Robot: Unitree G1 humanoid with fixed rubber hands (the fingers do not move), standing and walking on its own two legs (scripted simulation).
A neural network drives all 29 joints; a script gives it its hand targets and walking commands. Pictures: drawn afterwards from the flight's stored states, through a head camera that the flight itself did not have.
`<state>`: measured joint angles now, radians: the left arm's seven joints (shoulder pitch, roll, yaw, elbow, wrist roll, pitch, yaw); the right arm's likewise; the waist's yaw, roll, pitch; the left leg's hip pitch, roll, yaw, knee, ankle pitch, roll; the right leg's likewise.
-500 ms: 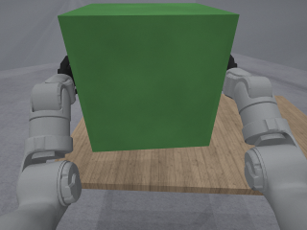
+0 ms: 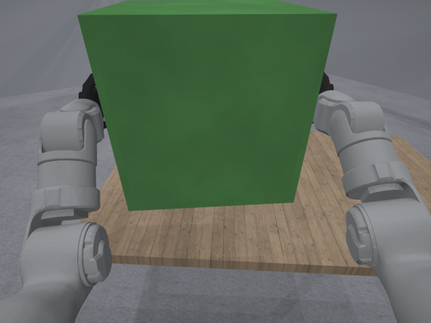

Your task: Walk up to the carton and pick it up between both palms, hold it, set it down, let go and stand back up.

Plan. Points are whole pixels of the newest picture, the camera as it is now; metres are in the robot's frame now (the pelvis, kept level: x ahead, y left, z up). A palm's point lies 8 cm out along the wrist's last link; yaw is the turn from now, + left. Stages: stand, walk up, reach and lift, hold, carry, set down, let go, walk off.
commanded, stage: hold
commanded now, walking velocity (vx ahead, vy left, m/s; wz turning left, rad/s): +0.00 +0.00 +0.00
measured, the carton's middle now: (207, 97) +0.43 +0.00 +0.31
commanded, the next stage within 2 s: none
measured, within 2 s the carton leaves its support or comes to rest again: neither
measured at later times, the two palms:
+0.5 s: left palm (94, 115) +0.37 +0.19 +0.30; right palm (319, 106) +0.37 -0.20 +0.31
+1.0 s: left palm (93, 111) +0.37 +0.19 +0.31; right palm (321, 105) +0.37 -0.20 +0.32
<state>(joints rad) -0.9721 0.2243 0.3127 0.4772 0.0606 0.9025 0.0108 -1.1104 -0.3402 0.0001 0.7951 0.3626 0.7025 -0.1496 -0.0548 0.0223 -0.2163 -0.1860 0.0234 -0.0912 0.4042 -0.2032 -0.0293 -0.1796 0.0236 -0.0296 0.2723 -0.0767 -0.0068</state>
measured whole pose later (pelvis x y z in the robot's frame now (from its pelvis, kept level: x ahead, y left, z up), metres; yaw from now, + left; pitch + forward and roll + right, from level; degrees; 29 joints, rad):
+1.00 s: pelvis +0.00 +0.00 +0.00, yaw +0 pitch -1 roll -2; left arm -0.95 0.21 0.32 0.42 0.07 0.94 0.01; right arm -1.09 -0.34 0.00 0.75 0.38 0.73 -0.16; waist -0.06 0.03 -0.22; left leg -0.18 0.02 -0.10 0.40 -0.21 -0.03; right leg -0.17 0.03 -0.01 0.27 -0.08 -0.01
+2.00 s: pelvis +0.01 +0.00 +0.00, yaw +0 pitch -1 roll -2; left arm -0.94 0.21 0.31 0.40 0.07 0.95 0.02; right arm -1.07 -0.35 0.01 0.74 0.40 0.74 -0.16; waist -0.06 0.03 -0.22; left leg -0.18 0.03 -0.11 0.41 -0.22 -0.03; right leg -0.16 0.04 0.00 0.27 -0.09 -0.01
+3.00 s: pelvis +0.01 +0.00 +0.00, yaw +1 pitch +0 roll -2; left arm -0.99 0.24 0.30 0.49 0.05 0.92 0.02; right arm -1.11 -0.35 0.02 0.79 0.39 0.74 -0.16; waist -0.06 0.03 -0.23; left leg -0.20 0.02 -0.12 0.41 -0.21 -0.03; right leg -0.18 0.04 0.01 0.27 -0.09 -0.01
